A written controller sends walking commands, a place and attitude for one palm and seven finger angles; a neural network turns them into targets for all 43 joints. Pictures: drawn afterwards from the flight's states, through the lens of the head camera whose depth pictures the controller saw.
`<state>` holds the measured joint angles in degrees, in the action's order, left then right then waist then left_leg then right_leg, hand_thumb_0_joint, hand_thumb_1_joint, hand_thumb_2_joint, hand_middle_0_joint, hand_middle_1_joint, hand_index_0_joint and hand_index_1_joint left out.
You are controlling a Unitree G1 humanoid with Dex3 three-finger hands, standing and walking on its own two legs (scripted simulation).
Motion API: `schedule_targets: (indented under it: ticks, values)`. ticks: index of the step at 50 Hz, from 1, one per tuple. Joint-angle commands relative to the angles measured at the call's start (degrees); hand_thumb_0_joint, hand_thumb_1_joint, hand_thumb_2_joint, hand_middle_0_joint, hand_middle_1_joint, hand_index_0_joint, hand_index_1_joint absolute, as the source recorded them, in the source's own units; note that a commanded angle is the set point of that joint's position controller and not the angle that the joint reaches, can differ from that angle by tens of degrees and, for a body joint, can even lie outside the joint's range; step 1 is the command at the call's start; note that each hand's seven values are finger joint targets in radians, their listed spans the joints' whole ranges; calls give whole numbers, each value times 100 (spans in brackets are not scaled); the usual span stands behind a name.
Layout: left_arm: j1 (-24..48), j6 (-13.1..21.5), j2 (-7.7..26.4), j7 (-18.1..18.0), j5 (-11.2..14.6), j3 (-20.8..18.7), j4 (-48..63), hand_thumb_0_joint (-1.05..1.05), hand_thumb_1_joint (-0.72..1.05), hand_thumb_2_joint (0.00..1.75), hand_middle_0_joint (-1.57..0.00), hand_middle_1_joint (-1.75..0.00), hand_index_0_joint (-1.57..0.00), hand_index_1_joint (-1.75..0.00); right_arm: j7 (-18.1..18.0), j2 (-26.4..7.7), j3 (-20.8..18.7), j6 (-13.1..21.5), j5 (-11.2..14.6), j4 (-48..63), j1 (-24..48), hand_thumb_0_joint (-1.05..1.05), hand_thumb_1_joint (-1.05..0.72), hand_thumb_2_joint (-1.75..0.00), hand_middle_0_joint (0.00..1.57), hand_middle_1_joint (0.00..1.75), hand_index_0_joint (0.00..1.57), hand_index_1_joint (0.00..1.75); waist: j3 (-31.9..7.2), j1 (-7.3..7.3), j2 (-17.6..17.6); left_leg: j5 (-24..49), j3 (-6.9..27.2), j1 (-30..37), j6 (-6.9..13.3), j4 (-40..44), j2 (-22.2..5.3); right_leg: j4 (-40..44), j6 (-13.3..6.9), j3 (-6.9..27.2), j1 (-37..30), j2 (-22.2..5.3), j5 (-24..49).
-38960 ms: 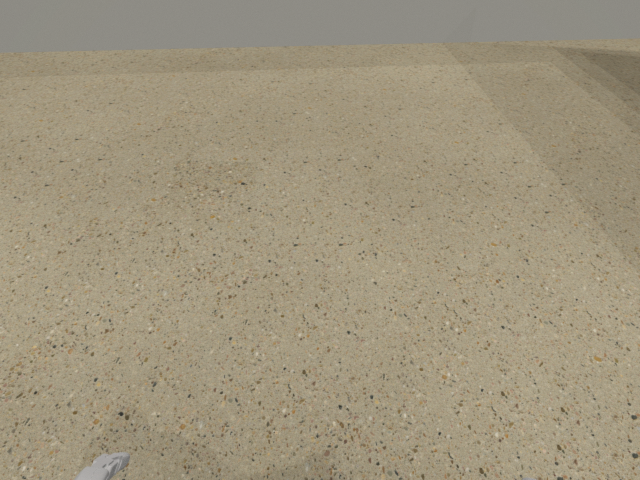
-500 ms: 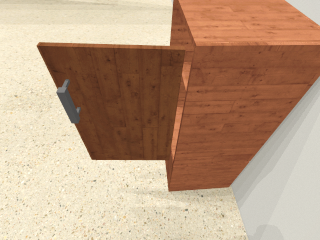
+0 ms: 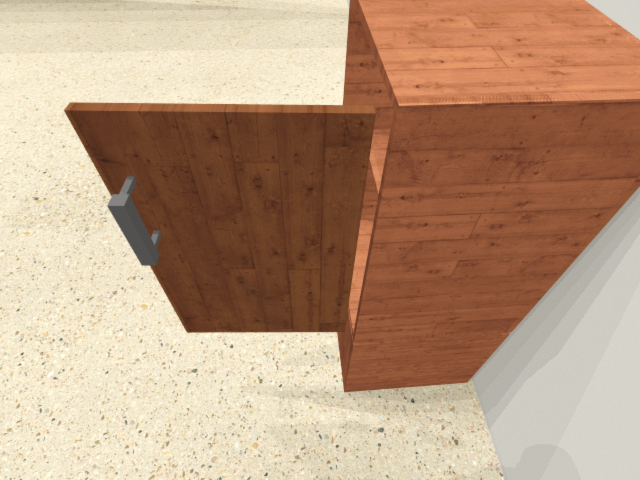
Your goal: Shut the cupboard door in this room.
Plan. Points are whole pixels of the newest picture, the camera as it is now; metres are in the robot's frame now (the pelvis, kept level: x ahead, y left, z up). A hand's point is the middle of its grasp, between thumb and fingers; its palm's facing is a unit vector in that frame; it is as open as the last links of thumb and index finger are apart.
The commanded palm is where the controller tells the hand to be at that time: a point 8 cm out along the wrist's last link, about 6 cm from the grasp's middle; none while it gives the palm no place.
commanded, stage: shuffle to correct the standing spot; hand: left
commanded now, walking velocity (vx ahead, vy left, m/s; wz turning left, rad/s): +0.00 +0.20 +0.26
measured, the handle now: (140, 222) +0.44 +0.30 +0.04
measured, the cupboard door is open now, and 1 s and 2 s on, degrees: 86 86 86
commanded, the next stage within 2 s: come to a stop and stand still in 0.10 s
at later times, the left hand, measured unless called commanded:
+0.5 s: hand out of the picture +0.01 +0.23 -0.17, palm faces +0.07 -0.97 -0.22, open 7.4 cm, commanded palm none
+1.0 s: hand out of the picture +0.05 +0.20 -0.17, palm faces +0.04 -0.97 -0.23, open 7.3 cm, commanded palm none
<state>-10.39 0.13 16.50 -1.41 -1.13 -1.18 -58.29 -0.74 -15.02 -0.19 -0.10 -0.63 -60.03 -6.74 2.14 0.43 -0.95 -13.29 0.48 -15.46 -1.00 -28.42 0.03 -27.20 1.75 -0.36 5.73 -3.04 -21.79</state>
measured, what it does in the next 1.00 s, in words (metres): steps on the spot: right foot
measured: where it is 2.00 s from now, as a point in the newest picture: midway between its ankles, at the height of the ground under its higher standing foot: outside the picture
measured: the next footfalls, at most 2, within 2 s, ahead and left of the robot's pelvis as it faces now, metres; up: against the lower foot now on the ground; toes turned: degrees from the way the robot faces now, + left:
right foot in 0.52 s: +0.05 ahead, -0.05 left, +0.00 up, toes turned +2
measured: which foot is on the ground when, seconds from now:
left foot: down 0.00-1.00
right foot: down 0.00-0.20, up 0.22-0.50, down 0.52-1.00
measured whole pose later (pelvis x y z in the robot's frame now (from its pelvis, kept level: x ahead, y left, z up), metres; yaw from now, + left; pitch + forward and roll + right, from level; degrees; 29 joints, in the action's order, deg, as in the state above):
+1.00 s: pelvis +0.04 +0.02 +0.00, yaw +3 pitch +0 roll +1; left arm -16.6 2.0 9.5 -2.5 -0.5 1.3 -59.3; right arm -0.5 -8.6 1.7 0.4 -0.7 -62.5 -17.7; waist 1.5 -1.1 0.7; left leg -13.2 -3.5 -14.0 0.2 -27.2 -0.7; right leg -27.6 -3.3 -2.5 8.8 1.8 -18.9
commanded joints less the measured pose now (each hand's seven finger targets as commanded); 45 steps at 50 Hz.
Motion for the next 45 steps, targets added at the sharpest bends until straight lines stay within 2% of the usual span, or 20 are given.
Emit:
schedule_targets:
  ticks: [1,4,5,7,8,9,10,12,13,16,22,23,25,27,28,29,30,32,35,45]
  values:
    - [-720,-71,1097,-94,-8,-359,289,0,90,90,-20,-30,-20,-30,-38,-610,-187,-24,-42,631,7,0,-90,-90,20,30,20,30,-370,264,-615,1439,-212,-627,67,-860,-95,-81,-736,706,-527,-1382,3859]
    - [-868,-75,1183,-152,-87,-442,390,0,90,90,-20,-30,-20,-30,-24,-476,-232,-87,-33,907,300,0,-90,-90,20,30,20,30,14,434,-1159,-1611,-236,-1576,-10,-1716,10,-107,-1341,1137,-732,-2155,5237]
    - [-738,-66,1159,-168,-118,-445,465,0,90,90,-20,-30,-20,-30,-4,-437,-244,-101,-20,956,276,0,-90,-90,20,30,20,30,108,362,-1226,-1731,-127,-1526,-2,-1682,-82,-175,-1335,1058,-524,-2173,5169]
    - [-123,-75,1162,-119,-76,-417,677,0,90,90,-20,-30,-20,-30,41,-437,-274,-87,1,825,-408,0,-90,-90,20,30,20,30,-60,-167,-1112,-621,-429,-266,12,-350,69,-857,-871,395,220,-1693,5032]
    - [69,-90,1075,-93,-16,-392,786,0,90,90,-20,-30,-20,-30,50,-569,-305,-58,-44,632,-1066,0,-90,-90,20,30,20,30,-392,-468,-662,835,-378,874,108,175,63,-1764,-571,28,900,-1230,4138]
    - [-31,-135,674,-47,47,-338,911,0,90,90,-20,-30,-20,-30,23,-1060,-416,-32,-115,581,-1392,0,-90,-90,20,30,20,30,-639,-488,950,2190,1376,1451,778,513,-1131,-3208,-117,-453,1973,-243,803]
    - [-24,-185,361,-87,88,-282,964,0,90,90,-20,-30,-20,-30,-8,-1312,-463,-91,-46,640,-1375,0,-90,-90,20,30,20,30,-827,-415,1568,2869,2077,937,1332,992,-1760,-4294,-100,-8,2103,180,-1731]
    - [-211,-263,293,-123,17,-260,880,0,90,90,-20,-30,-20,-30,25,-884,-346,-85,-34,891,-745,0,-90,-90,20,30,20,30,-395,-171,878,115,1965,-32,1532,1418,-1829,-4702,-267,149,2132,-123,-1461]
    - [-260,-238,242,-78,-18,-265,747,0,90,90,-20,-30,-20,-30,2,-701,-293,-43,-61,944,-502,0,-90,-90,20,30,20,30,-190,-56,710,-536,1853,-380,1391,1541,-1606,-4566,-265,179,2095,-194,-952]
    - [-813,-211,-19,1,-51,-174,428,0,90,90,-20,-30,-20,-30,-39,-484,-221,75,-76,874,-442,0,-90,-90,20,30,20,30,-245,101,441,55,1151,-410,1127,1535,-1206,-3653,-160,28,1679,-160,-210]
    - [-731,-86,-173,-9,3,-24,306,0,90,90,-20,-30,-20,-30,-105,-331,-210,126,-53,466,-803,0,-90,-90,20,30,20,30,-464,-106,562,1069,1106,548,1210,1295,-1366,-1137,-179,-53,1185,17,-394]
    - [-886,-65,-216,-20,16,-18,233,0,90,90,-20,-30,-20,-30,-98,-339,-212,120,-41,423,-779,0,-90,-90,20,30,20,30,-498,-31,522,1020,1049,505,1142,1225,-1338,-697,-184,-54,941,35,-128]
    - [-1147,11,-143,-54,-8,-20,83,0,90,90,-20,-30,-20,-30,-73,-206,-196,115,15,361,-697,0,-90,-90,20,30,20,30,-402,94,96,298,748,-15,748,927,-968,540,-208,173,212,-38,759]
    - [-857,106,76,-64,-17,21,82,0,90,90,-20,-30,-20,-30,-26,165,-104,92,62,284,-775,0,-90,-90,20,30,20,30,-67,-122,-483,-141,204,62,256,671,-358,1142,-531,1009,740,-731,580]
    - [-1150,96,-29,-237,-122,73,66,0,90,90,-20,-30,-20,-30,4,-246,-147,119,19,638,-559,0,-90,-90,20,30,20,30,-207,-58,100,18,-27,616,58,-244,-364,810,-543,1001,1145,-596,817]
    - [-622,110,211,-212,-11,40,301,0,90,90,-20,-30,-20,-30,47,-71,-147,47,-22,624,-926,0,-90,-90,20,30,20,30,-447,-405,108,-772,96,426,130,-121,-385,788,-610,752,1388,-569,-986]
    - [-531,130,98,-184,1,27,407,0,90,90,-20,-30,-20,-30,64,-125,-165,-1,-68,548,-880,0,-90,-90,20,30,20,30,93,-334,247,-883,172,100,231,-20,-370,764,-615,756,1737,-388,-1247]
    - [-667,214,40,-147,11,53,413,0,90,90,-20,-30,-20,-30,83,-2,-91,27,-84,552,-971,0,-90,-90,20,30,20,30,271,-268,595,-422,161,-63,285,161,-353,720,-693,683,1581,-340,-488]
    - [-806,224,-61,-118,17,91,300,0,90,90,-20,-30,-20,-30,70,26,-43,40,-54,563,-1050,0,-90,-90,20,30,20,30,591,-244,17,-604,206,-175,324,270,-379,847,-693,754,1691,-259,-802]
    - [-1008,253,-47,-118,76,122,107,0,90,90,-20,-30,-20,-30,-3,29,81,193,-23,161,-1194,0,-90,-90,20,30,20,30,20,-58,-143,637,90,211,313,447,-463,597,-572,609,606,-282,1307]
